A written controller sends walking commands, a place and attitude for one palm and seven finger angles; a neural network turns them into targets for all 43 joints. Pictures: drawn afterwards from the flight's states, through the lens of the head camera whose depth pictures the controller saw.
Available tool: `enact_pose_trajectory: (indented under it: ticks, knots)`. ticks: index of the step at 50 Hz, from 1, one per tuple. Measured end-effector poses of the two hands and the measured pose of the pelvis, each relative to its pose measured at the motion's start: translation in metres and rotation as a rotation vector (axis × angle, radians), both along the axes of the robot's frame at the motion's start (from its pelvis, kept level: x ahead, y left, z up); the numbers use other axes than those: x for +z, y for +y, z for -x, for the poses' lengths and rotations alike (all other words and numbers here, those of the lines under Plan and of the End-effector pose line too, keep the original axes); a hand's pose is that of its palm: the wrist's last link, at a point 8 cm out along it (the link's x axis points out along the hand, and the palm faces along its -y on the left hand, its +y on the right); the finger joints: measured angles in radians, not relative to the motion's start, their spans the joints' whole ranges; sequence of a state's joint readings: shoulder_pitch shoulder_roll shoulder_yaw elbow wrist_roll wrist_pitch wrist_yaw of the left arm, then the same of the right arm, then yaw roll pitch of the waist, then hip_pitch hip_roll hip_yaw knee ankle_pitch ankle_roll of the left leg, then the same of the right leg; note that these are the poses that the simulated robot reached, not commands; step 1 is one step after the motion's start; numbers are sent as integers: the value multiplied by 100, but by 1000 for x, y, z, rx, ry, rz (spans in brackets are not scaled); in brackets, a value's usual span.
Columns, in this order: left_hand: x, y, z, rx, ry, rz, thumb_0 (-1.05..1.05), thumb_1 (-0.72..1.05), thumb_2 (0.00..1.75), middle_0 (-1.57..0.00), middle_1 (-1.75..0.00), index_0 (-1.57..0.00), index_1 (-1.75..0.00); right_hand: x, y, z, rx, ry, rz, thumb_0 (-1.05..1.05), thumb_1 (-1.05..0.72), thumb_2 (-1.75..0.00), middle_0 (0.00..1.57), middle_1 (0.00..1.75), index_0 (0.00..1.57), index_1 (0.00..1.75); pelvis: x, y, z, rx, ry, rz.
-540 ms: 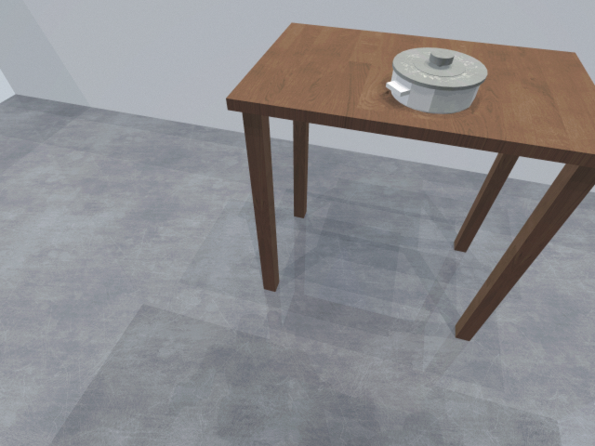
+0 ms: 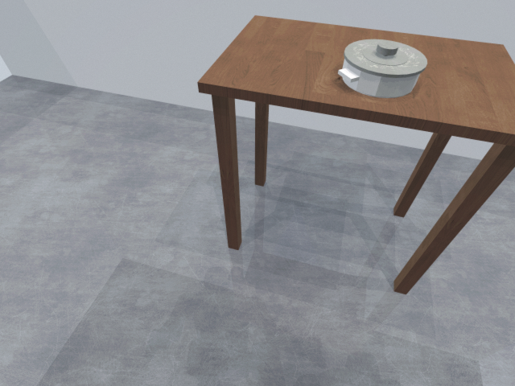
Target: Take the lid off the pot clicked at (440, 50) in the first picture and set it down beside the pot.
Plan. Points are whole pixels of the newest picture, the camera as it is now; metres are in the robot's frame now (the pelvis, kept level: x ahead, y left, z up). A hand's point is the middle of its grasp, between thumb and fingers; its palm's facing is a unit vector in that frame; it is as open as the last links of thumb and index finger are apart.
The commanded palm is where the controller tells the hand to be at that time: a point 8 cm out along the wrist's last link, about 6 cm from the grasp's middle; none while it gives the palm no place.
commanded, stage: look at it before walking up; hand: left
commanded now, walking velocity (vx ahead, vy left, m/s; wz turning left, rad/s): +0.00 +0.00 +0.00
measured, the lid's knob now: (387, 48) +0.86 -0.28 +0.15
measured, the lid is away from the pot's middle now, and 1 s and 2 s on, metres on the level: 0.00 0.00 0.00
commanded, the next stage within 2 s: turn to face it in 0.10 s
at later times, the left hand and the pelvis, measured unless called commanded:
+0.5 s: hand out of the picture +0.07 +0.25 -0.16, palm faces -0.07 -0.94 -0.34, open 7.4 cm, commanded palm none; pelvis +0.00 +0.00 +0.00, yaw -3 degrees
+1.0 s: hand out of the picture +0.07 +0.19 -0.18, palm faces -0.16 -0.96 -0.23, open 7.4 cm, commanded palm none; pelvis +0.00 +0.00 -0.02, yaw -10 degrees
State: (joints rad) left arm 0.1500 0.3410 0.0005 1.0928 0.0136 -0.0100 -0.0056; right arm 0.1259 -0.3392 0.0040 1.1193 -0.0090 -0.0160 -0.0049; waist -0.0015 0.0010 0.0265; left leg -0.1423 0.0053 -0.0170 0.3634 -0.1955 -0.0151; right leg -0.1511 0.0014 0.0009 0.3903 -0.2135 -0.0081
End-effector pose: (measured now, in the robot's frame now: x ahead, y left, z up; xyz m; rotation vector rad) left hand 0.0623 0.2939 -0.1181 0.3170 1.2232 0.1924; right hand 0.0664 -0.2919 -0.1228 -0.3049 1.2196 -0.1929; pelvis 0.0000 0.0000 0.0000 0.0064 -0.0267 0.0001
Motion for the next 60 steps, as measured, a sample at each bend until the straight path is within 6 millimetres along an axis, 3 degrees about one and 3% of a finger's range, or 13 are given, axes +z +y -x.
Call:
enact_pose_trajectory:
  ticks: [15, 23, 28, 37, 47, 51, 55, 57, 60]
  knots:
    - [1, 1, -4, -3, -8, -1, 0, 90, 90, -20, -30, -20, -30, 1, 3, -6, -1, -14, -3, 0, -90, -89, 20, 30, 21, 30, 1, 1, -3, -7, -3, 1]
    - [-2, 0, -7, -25, 17, -2, 0, 90, 90, -20, -30, -20, -30, -1, 3, 1, -39, -28, 1, 0, -90, -89, 20, 30, 21, 30, -2, 2, 0, -49, 3, 1]
    - [-11, -12, -7, -49, 40, 23, 0, 90, 90, -20, -30, -20, -30, -8, 14, 20, -87, -14, -22, 0, -90, -89, 20, 30, 20, 30, -5, 3, 2, -78, 8, -1]
    - [-28, -43, -6, -99, 62, 102, 0, 90, 90, -20, -30, -20, -30, -25, 45, 69, -183, 62, -89, 0, -90, -89, 20, 30, 20, 30, -12, 7, 7, -118, 17, -4]
    - [-32, -54, -9, -125, 54, 112, 0, 90, 90, -20, -30, -20, -30, -37, 58, 106, -264, 112, -129, 0, -90, -89, 20, 30, 20, 30, -18, 6, 9, -150, 24, -13]
    - [-30, -55, -8, -119, 63, 106, 0, 91, 90, -20, -30, -20, -30, -41, 49, 106, -285, 101, -134, 0, -90, -89, 20, 30, 20, 30, -20, 0, -2, -176, 27, -10]
    - [-30, -62, -11, -119, 90, 89, 0, 91, 90, -20, -30, -20, -30, -49, 29, 97, -316, 70, -129, 0, -90, -89, 20, 30, 21, 30, -25, -16, -18, -220, 22, -8]
    - [-34, -67, -12, -111, 83, 79, 0, 91, 90, -20, -30, -20, -30, -54, 16, 89, -313, 74, -119, 0, -90, -89, 20, 30, 21, 30, -30, -25, -25, -221, 28, 6]
    - [-32, -76, -4, -69, 98, 78, 0, 91, 90, -20, -30, -20, -30, -44, 3, 63, -287, 73, -105, 1, -91, -89, 20, 30, 20, 30, -24, -34, -38, -221, 32, 12]
